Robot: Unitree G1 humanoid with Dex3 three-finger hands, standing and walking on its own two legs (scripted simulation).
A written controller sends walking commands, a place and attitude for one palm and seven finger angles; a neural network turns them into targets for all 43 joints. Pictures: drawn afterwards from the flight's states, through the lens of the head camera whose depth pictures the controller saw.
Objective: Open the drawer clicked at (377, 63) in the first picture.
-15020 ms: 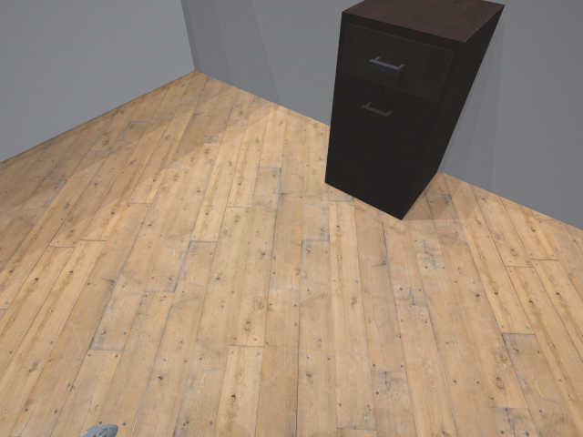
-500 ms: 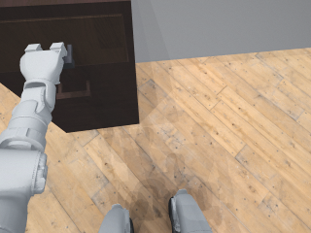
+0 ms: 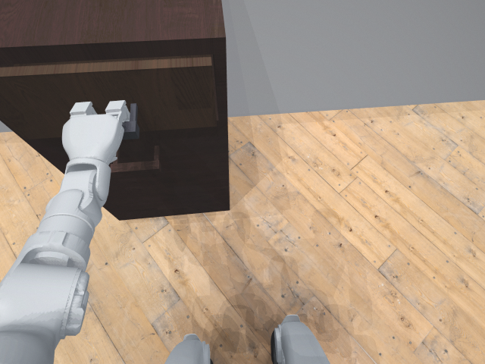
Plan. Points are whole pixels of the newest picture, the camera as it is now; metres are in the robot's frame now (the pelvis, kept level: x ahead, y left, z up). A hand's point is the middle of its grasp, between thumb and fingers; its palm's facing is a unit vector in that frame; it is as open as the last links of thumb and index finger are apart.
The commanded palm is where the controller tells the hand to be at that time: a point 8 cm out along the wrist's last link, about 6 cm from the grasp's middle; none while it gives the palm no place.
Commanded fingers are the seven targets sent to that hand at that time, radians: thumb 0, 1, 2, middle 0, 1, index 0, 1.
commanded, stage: pull the drawer open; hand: left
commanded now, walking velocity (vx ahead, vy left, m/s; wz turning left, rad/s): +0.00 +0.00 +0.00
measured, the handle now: (106, 121) +0.53 +0.22 +0.00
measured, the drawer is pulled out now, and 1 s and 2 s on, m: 0.02 0.07 0.11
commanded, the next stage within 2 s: none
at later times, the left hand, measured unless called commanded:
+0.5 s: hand (109, 155) +0.47 +0.22 -0.03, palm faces -0.05 -0.02 -1.00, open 5.5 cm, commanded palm +0.44 +0.21 +0.02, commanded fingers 0.00 0.90 0.90 -0.40 -1.35 -0.40 -1.35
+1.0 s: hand (105, 177) +0.43 +0.22 -0.03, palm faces -0.03 -0.02 -1.00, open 5.7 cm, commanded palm +0.42 +0.22 +0.02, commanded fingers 0.00 0.90 0.90 -0.40 -1.35 -0.40 -1.35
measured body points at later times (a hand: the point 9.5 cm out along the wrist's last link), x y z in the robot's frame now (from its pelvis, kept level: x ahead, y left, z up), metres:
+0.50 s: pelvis -0.03 -0.01 -0.01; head +0.13 -0.01 +0.41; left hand +0.47 +0.22 +0.03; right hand -0.06 -0.28 -0.14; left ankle -0.06 +0.11 -0.67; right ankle +0.01 -0.15 -0.67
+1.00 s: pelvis -0.01 +0.00 +0.01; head +0.12 -0.01 +0.44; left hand +0.42 +0.22 +0.03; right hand +0.08 -0.28 -0.13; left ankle -0.06 +0.11 -0.67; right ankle +0.01 -0.15 -0.67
